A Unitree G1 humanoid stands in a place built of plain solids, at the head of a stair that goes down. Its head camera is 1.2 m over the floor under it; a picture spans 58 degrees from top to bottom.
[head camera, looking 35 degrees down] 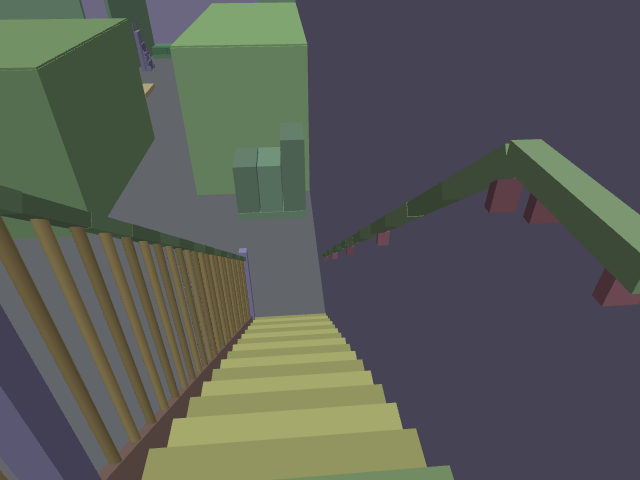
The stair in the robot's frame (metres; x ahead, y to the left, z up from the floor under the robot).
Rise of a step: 0.18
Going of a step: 0.22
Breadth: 0.90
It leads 5 degrees to the left of straight ahead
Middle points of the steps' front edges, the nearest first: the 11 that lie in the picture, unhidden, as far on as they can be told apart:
0.81 0.12 -0.18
1.04 0.13 -0.36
1.26 0.15 -0.55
1.48 0.17 -0.73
1.71 0.19 -0.91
1.93 0.21 -1.09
2.16 0.23 -1.27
2.38 0.24 -1.46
2.60 0.26 -1.64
2.83 0.28 -1.82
3.05 0.30 -2.00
